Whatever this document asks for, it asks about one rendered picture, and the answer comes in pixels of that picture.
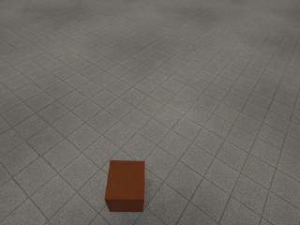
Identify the carton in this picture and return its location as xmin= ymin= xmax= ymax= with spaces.
xmin=104 ymin=160 xmax=145 ymax=212

